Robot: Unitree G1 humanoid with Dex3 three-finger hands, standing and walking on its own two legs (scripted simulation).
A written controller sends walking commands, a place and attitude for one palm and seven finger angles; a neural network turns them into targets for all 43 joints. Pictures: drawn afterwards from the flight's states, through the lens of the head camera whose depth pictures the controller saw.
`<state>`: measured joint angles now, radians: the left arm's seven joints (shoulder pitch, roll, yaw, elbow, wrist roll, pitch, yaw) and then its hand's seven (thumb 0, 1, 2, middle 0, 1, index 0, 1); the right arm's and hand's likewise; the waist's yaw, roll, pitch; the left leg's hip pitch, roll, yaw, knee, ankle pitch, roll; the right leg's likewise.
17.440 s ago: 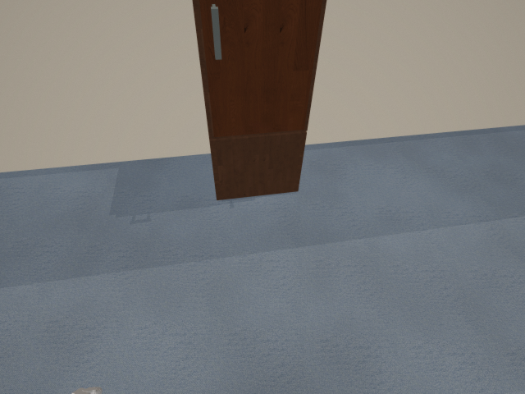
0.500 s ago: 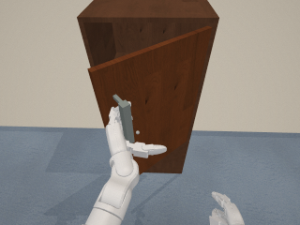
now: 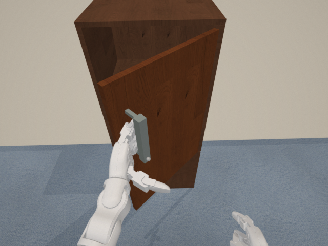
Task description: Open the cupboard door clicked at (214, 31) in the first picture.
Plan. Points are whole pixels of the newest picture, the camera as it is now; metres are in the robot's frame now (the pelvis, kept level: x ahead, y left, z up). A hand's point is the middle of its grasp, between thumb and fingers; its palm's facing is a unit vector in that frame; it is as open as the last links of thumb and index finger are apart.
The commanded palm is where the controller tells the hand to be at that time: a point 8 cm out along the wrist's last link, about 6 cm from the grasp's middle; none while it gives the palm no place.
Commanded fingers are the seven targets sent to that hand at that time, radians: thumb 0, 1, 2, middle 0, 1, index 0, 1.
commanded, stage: slide the hand sideways off the handle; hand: left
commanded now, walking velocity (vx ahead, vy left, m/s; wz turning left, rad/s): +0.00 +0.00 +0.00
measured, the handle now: (137, 136) +0.35 +0.09 +0.10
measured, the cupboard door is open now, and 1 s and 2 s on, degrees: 45 43 43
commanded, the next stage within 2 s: draw the hand back to the body in 0.74 s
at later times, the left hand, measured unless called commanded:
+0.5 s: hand (122, 178) +0.24 +0.11 +0.10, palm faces +0.04 -1.00 -0.02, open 16.1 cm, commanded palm +0.20 +0.17 +0.10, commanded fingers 0.00 -0.50 0.30 -0.15 -0.30 -0.15 -0.30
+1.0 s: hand (103, 184) +0.22 +0.14 +0.10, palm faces +0.05 -1.00 -0.04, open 16.3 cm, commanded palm +0.19 +0.20 +0.11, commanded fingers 0.00 -0.50 0.30 -0.15 -0.30 -0.15 -0.30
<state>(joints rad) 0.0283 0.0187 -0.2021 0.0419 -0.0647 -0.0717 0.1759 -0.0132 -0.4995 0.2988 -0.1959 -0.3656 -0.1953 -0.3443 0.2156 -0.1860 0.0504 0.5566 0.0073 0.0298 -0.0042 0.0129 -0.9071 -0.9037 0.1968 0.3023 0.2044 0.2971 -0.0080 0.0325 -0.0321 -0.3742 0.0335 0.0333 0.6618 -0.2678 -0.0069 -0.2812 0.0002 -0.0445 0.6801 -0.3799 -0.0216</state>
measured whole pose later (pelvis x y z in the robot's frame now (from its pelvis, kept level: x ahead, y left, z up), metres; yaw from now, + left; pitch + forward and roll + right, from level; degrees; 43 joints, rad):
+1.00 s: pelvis +0.02 -0.01 -0.01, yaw +2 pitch +2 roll +0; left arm 0.46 0.18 0.04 -0.32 -0.22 -0.14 -0.11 -0.01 -0.50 0.30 -0.16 -0.30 -0.15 -0.30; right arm 0.26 -0.22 0.04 0.52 0.03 -0.15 -0.06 0.01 -0.91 -0.90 0.20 0.30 0.20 0.30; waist 0.02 0.05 -0.07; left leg -0.46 0.04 -0.01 0.76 -0.33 -0.03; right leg -0.34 0.01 -0.08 0.75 -0.45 -0.04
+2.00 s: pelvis +0.05 +0.01 +0.02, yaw +0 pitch -3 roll +0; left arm 0.48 0.34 0.30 -0.40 -0.06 -0.08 0.12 0.00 0.53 0.74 -0.20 -0.30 -0.20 -0.30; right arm 0.18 -0.22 0.03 0.62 0.00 -0.08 -0.08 0.01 -0.91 -0.90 0.20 0.30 0.21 0.30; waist 0.07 0.04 0.02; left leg -0.14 0.02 0.05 0.42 -0.23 0.00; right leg -0.02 0.00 -0.03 0.37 -0.30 0.00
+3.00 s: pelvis -0.02 +0.03 +0.02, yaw -2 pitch -1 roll -1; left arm 0.56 0.44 0.41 -0.52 -0.05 -0.15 0.13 0.01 0.89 0.90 -0.22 -0.30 -0.21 -0.30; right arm 0.17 -0.23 -0.01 0.53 0.02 0.01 -0.08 0.01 -0.91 -0.90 0.20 0.30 0.20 0.30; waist 0.00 0.01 0.06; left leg -0.32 0.04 0.07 0.49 -0.16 0.02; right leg -0.22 0.01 -0.01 0.46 -0.22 0.01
